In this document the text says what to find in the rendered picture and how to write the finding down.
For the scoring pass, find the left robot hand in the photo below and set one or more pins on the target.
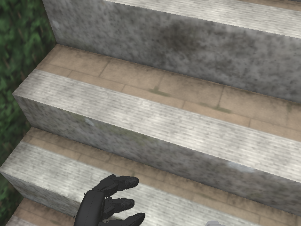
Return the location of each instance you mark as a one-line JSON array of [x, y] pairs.
[[95, 206]]

